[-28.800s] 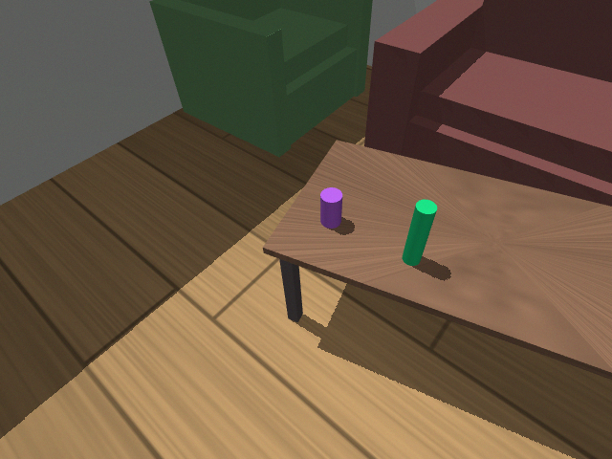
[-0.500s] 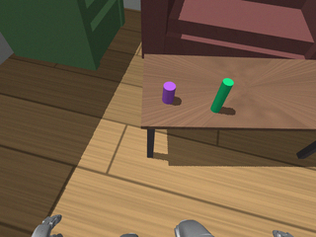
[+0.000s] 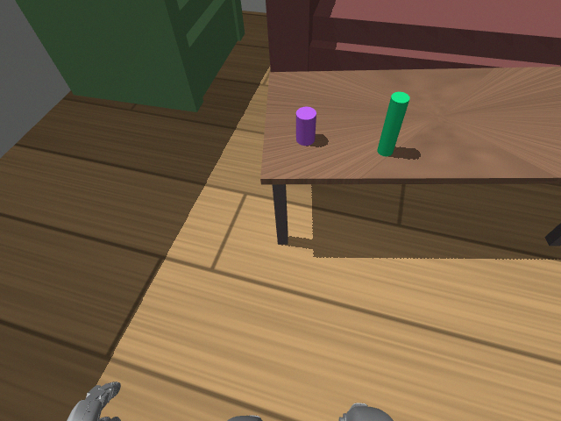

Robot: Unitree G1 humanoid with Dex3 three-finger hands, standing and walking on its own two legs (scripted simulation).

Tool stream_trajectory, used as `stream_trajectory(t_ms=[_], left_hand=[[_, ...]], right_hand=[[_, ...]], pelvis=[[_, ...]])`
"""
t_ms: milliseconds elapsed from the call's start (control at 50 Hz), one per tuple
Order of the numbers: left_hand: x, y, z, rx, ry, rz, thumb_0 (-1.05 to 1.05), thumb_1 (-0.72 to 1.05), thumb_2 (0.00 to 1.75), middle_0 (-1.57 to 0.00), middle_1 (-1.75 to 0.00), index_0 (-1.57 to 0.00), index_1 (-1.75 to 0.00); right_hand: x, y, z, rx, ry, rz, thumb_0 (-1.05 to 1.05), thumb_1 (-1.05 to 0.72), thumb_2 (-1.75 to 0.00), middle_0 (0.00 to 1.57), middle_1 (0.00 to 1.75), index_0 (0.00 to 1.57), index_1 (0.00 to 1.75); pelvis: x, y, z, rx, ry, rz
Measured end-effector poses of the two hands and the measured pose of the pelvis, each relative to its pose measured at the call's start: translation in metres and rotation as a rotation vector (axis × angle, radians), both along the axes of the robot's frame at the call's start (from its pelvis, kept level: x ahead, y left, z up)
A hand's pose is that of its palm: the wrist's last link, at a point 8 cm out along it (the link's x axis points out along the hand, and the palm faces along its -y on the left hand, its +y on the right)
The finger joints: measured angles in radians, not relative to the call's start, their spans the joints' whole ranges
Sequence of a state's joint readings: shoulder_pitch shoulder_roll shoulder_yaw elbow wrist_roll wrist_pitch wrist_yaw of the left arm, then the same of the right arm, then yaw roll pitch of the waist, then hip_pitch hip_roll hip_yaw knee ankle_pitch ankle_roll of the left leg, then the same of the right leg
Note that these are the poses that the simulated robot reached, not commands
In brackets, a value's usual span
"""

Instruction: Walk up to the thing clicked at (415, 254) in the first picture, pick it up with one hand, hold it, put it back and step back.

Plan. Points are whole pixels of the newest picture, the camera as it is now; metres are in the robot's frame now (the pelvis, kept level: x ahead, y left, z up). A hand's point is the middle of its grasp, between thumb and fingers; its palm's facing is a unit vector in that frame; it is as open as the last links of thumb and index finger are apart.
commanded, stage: step back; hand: right
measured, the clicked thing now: (392, 126) +0.88 -0.27 -0.21
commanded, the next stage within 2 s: stand in 1.54 s
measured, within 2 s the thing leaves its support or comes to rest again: neither
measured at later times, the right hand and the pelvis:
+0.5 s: hand out of the picture -0.07 -0.34 -0.14, palm faces +0.01 +0.91 -0.42, open 7.4 cm; pelvis -0.18 -0.05 +0.01, yaw -3 degrees
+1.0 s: hand out of the picture -0.14 -0.31 -0.14, palm faces -0.08 +0.94 -0.34, open 7.4 cm; pelvis -0.23 -0.06 +0.01, yaw +3 degrees
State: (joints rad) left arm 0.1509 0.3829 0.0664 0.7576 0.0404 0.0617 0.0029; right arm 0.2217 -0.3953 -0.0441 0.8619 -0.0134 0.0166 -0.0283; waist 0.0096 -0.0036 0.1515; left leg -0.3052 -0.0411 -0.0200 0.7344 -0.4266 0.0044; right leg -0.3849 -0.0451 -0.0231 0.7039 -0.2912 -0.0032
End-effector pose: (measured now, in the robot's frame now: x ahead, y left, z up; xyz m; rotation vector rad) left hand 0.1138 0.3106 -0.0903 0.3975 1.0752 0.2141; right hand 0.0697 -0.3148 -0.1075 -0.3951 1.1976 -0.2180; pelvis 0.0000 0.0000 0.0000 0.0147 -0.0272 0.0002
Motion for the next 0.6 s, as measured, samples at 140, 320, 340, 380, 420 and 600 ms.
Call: stream_trajectory(t_ms=[140, 320, 340, 380, 420, 600], left_hand=[[-0.036, -0.004, -0.008, -0.049, -0.015, 0.025, 0.01, 0.91, 0.90, -0.20, -0.30, -0.20, -0.30], [-0.128, -0.026, -0.015, -0.040, 0.081, 0.001, 0.01, 0.91, 0.90, -0.20, -0.30, -0.20, -0.30], [-0.140, -0.029, -0.017, -0.033, 0.092, 0.000, 0.01, 0.91, 0.90, -0.20, -0.30, -0.20, -0.30], [-0.168, -0.037, -0.018, -0.017, 0.116, 0.008, 0.01, 0.91, 0.90, -0.20, -0.30, -0.20, -0.30], [-0.197, -0.045, -0.014, -0.015, 0.142, 0.021, 0.01, 0.91, 0.90, -0.20, -0.30, -0.20, -0.30], [-0.269, -0.049, 0.006, 0.024, 0.115, 0.075, 0.01, 0.90, 0.90, -0.20, -0.30, -0.21, -0.30]], right_hand=[[-0.047, 0.009, 0.013, 0.002, -0.008, 0.020, 0.01, -0.90, -0.90, 0.21, 0.30, 0.21, 0.30], [-0.077, -0.033, 0.028, -0.046, -0.139, 0.026, 0.01, -0.90, -0.90, 0.21, 0.30, 0.21, 0.30], [-0.082, -0.040, 0.025, -0.046, -0.151, 0.025, 0.01, -0.90, -0.90, 0.21, 0.30, 0.21, 0.30], [-0.094, -0.055, 0.018, -0.044, -0.166, 0.016, 0.00, -0.90, -0.90, 0.21, 0.30, 0.21, 0.30], [-0.110, -0.062, 0.015, -0.039, -0.155, -0.006, 0.00, -0.90, -0.90, 0.21, 0.30, 0.21, 0.30], [-0.192, -0.062, -0.001, 0.017, -0.007, 0.016, 0.01, -0.90, -0.90, 0.20, 0.30, 0.20, 0.30]], pelvis=[[-0.051, -0.003, 0.005, -0.015, -0.021, 0.002], [-0.120, -0.029, 0.003, -0.027, 0.004, -0.060], [-0.128, -0.034, 0.000, -0.024, 0.005, -0.069], [-0.147, -0.042, -0.005, -0.046, -0.004, -0.071], [-0.160, -0.049, -0.003, -0.034, -0.008, -0.060], [-0.204, -0.057, 0.006, 0.010, -0.003, -0.003]])
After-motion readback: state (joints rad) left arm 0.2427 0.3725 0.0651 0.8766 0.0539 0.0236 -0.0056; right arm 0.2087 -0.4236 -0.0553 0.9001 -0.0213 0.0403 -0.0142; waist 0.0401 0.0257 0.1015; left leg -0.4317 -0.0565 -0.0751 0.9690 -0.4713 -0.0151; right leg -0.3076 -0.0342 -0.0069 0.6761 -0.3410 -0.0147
